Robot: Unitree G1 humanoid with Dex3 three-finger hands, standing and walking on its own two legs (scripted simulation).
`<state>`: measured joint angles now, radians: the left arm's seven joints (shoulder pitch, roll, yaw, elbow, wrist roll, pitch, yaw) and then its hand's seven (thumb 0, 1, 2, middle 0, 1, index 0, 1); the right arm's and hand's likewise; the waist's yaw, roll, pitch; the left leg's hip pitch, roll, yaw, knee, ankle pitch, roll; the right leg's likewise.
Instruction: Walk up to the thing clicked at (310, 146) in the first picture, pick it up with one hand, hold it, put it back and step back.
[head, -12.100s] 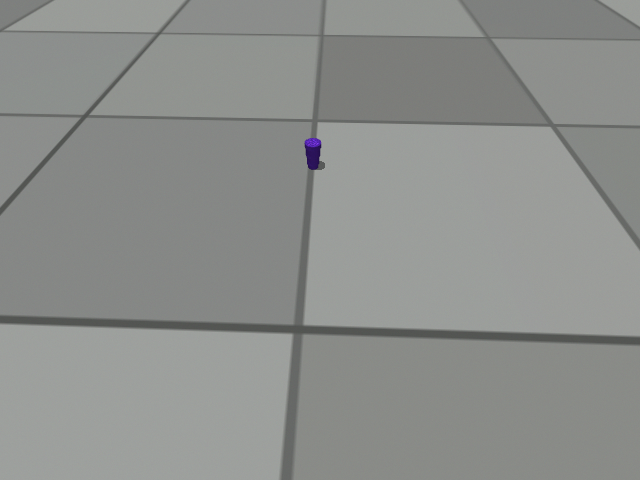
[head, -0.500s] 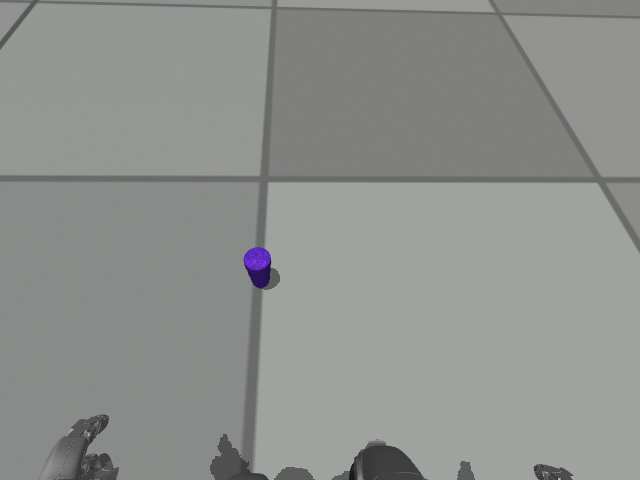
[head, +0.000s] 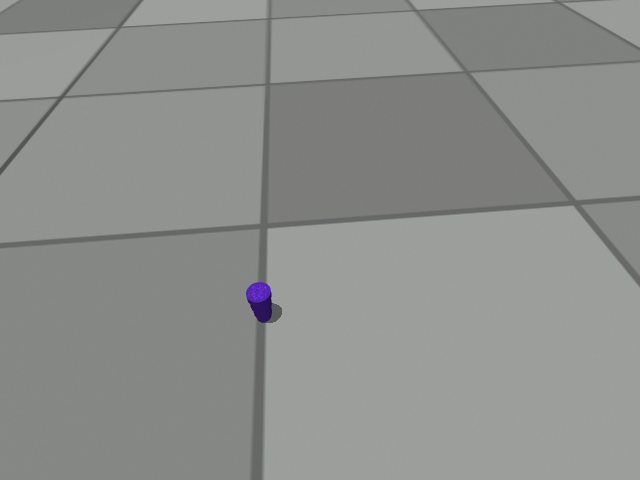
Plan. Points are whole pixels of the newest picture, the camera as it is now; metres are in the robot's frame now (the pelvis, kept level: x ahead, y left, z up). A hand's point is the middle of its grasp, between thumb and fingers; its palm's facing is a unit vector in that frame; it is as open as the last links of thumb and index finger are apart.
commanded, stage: walk up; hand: left
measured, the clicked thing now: (261, 304) +0.83 +0.25 -0.69
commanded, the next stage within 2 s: stand in 1.28 s
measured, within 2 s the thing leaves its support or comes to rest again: neither
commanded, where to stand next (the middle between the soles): +0.51 +0.03 m, yaw +1 degrees
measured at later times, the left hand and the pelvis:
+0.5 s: hand out of the picture +0.07 +0.27 -0.14, palm faces +0.05 -0.93 -0.36, open 7.4 cm; pelvis +0.01 +0.01 +0.00, yaw +2 degrees
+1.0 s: hand out of the picture +0.11 +0.27 -0.14, palm faces +0.05 -0.94 -0.35, open 7.4 cm; pelvis +0.04 +0.01 +0.01, yaw +2 degrees
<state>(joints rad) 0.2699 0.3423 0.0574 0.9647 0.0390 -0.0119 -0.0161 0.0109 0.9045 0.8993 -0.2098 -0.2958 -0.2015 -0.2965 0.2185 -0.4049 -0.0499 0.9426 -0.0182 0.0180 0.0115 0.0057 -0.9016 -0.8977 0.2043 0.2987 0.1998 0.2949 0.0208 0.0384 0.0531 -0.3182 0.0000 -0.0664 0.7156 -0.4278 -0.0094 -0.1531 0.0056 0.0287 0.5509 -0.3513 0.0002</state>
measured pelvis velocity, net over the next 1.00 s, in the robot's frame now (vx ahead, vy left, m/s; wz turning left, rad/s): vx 0.04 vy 0.01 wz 0.03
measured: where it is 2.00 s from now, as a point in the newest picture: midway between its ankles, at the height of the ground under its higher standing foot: outside the picture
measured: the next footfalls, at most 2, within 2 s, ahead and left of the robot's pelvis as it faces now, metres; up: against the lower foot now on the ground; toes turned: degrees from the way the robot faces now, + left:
none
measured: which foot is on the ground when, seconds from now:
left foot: down 0.00-1.00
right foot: down 0.00-1.00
